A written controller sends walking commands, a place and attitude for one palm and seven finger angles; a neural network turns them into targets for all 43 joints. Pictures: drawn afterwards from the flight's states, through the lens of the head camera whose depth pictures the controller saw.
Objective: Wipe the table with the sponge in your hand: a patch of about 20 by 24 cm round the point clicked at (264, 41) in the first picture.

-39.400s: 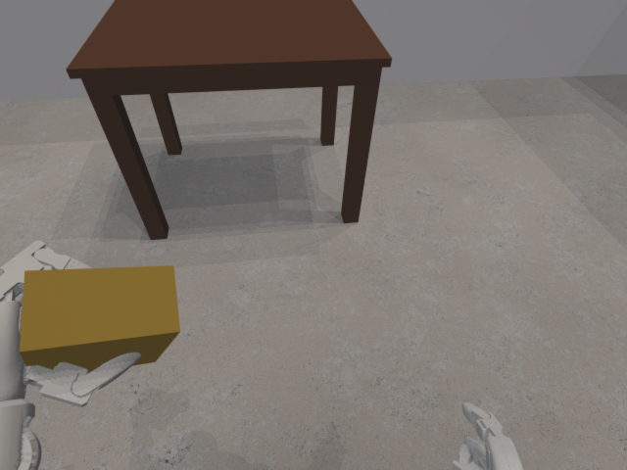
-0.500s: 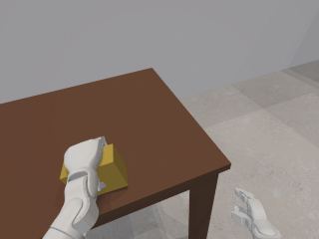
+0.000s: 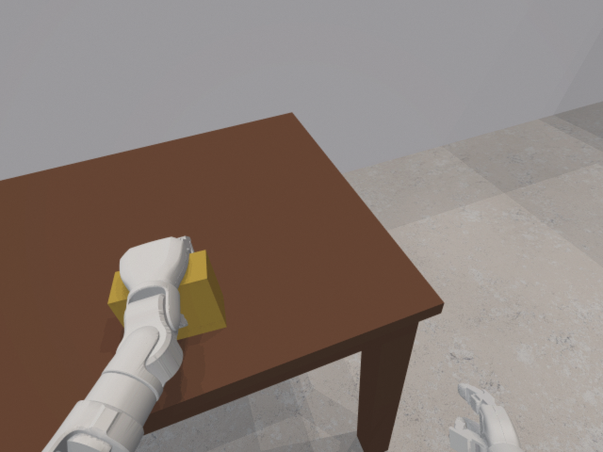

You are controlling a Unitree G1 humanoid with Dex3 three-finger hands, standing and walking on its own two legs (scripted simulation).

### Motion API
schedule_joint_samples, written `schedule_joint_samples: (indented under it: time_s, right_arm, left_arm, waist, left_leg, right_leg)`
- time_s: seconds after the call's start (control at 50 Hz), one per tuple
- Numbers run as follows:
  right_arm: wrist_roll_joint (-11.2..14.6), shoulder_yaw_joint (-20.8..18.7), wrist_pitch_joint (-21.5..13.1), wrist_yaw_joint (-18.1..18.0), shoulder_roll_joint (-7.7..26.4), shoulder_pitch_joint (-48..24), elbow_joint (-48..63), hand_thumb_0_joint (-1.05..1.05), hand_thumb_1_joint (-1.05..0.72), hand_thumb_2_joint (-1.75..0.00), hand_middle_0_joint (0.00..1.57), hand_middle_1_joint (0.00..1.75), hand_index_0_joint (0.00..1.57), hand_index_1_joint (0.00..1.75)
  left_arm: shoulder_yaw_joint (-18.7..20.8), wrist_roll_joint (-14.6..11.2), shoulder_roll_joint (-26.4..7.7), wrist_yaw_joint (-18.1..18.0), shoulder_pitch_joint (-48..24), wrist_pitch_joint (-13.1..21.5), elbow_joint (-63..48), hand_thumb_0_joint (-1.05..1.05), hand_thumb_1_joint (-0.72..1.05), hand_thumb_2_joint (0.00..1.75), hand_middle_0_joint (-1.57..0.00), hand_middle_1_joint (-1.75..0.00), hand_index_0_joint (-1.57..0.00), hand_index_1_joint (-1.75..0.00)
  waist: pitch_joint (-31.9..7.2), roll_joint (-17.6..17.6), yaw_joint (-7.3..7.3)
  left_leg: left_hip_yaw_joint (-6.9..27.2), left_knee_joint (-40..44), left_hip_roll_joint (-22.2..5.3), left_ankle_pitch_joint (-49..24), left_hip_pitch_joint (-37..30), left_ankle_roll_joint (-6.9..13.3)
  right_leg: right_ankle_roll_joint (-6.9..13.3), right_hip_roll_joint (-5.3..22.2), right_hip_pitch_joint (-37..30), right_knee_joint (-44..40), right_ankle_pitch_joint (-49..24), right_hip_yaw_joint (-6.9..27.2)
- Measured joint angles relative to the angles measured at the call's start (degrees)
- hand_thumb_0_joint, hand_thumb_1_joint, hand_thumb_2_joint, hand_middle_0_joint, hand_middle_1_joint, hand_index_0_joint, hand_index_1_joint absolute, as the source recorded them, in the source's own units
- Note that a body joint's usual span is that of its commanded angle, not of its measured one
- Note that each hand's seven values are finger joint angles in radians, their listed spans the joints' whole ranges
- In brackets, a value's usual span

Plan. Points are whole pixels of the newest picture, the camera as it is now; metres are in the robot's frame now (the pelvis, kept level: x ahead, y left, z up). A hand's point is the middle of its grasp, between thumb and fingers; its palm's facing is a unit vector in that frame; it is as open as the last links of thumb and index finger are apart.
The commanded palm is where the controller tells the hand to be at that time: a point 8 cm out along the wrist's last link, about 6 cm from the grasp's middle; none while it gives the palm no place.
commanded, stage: wipe forward along the middle lane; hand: left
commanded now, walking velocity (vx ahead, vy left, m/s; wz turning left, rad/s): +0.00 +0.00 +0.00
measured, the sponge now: (176, 307) +0.31 +0.24 +0.03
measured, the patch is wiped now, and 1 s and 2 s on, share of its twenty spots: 1.00 1.00 1.00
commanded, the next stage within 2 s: slide back across to the first lane in 1.08 s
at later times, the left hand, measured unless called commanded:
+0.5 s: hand (169, 266) +0.36 +0.26 +0.07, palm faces -0.05 -0.03 -1.00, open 10.0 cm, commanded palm +0.34 +0.26 +0.10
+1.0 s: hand (163, 243) +0.41 +0.29 +0.07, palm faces -0.08 -0.01 -1.00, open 10.0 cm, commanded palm +0.39 +0.28 +0.10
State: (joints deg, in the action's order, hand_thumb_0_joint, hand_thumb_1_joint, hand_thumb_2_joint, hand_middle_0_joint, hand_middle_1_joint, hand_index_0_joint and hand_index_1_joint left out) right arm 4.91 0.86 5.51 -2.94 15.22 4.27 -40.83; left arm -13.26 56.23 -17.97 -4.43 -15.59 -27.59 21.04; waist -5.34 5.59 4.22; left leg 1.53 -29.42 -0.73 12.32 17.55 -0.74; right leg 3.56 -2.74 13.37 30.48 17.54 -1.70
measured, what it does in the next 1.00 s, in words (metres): stands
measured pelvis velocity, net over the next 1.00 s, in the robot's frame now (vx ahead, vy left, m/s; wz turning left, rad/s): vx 0.00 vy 0.02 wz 0.00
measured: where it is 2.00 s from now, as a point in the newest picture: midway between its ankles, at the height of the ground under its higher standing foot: outside the picture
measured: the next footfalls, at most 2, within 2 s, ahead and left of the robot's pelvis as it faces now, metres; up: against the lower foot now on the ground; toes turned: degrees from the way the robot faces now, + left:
none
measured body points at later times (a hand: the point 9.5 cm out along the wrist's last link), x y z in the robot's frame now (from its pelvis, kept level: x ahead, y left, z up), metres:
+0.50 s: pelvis -0.01 +0.01 +0.00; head -0.02 -0.02 +0.45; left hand +0.36 +0.26 +0.12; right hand +0.16 -0.24 -0.12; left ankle +0.04 +0.14 -0.73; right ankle -0.01 -0.08 -0.73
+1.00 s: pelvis +0.00 +0.02 +0.00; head +0.01 +0.01 +0.45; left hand +0.41 +0.28 +0.12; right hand +0.12 -0.23 -0.13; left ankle +0.04 +0.14 -0.73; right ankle -0.01 -0.08 -0.73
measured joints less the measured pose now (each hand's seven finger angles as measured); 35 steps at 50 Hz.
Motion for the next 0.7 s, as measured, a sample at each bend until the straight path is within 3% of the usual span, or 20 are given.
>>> schedule_joint_samples:
  time_s: [0.24,0.7]
  right_arm:
    - [0.37,-0.60,0.75,-0.39,0.50,2.05,-0.81,0.01,-0.91,-0.90,0.20,0.30,0.20,0.30]
    - [0.30,-1.14,1.95,0.04,0.29,5.44,-0.84,0.01,-0.91,-0.90,0.20,0.30,0.20,0.30]
  left_arm:
    - [0.78,0.05,0.16,-1.36,-5.96,2.06,8.14,-0.02,-0.52,1.05,-0.73,-1.34,-0.76,-1.34]
    - [4.54,0.64,-2.82,-3.68,-18.11,7.35,24.75,0.00,-0.52,1.06,-0.74,-1.34,-0.77,-1.34]
  waist:
    - [-0.63,-0.38,-0.74]
    - [-1.40,-1.16,-3.43]
  left_leg:
    - [0.20,-1.05,0.25,-0.09,2.42,0.18]
    - [0.15,-2.76,0.15,0.01,7.46,0.51]
  right_leg:
    - [-0.31,0.24,2.27,0.95,-0.05,-0.23]
    - [-0.95,0.14,6.65,1.18,-0.74,-0.15]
